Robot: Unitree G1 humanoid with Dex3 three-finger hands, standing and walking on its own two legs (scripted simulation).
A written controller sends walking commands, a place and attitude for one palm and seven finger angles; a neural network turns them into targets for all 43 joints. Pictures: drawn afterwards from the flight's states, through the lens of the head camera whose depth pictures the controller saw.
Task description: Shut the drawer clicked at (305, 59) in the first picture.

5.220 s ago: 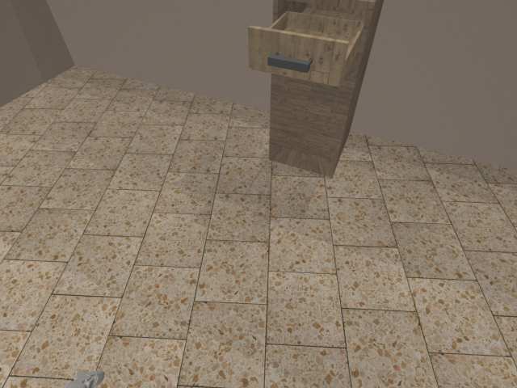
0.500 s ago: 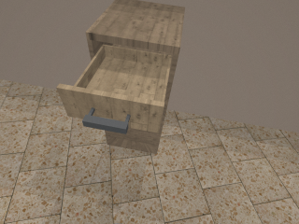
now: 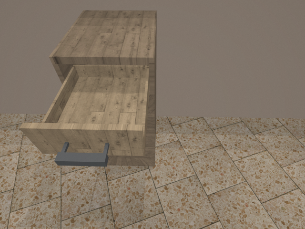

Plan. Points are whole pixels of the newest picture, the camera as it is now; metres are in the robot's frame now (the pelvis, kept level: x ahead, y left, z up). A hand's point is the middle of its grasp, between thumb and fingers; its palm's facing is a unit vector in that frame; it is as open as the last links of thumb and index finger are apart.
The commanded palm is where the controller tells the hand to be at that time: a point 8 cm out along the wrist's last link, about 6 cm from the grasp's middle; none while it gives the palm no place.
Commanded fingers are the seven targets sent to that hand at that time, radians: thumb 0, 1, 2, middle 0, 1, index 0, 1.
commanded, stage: come to a stop and stand still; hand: left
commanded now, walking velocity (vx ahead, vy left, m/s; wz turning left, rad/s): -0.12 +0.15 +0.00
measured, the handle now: (84, 152) +0.32 +0.21 +0.01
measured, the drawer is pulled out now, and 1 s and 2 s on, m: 0.30 0.30 0.30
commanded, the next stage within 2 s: look again from close up in 0.68 s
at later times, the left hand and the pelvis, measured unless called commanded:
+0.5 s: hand out of the picture -0.02 +0.20 -0.18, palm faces +0.11 -0.98 -0.18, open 7.3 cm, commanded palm none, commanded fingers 0.00 0.90 0.90 -0.20 -0.30 -0.20 -0.30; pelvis -0.03 +0.02 +0.01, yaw +2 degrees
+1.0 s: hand out of the picture -0.01 +0.15 -0.17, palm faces +0.02 -0.97 -0.23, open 7.3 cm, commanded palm none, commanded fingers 0.00 0.90 0.90 -0.20 -0.30 -0.20 -0.30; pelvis -0.01 -0.02 +0.00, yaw +1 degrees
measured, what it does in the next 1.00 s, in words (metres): steps on the spot: right foot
